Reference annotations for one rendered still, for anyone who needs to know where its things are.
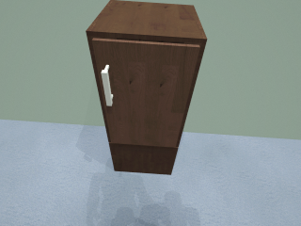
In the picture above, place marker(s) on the cupboard door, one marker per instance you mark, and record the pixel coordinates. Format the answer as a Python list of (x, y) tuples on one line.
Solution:
[(150, 82)]

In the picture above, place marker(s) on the handle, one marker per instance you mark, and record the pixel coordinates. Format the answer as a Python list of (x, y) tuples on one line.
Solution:
[(106, 86)]

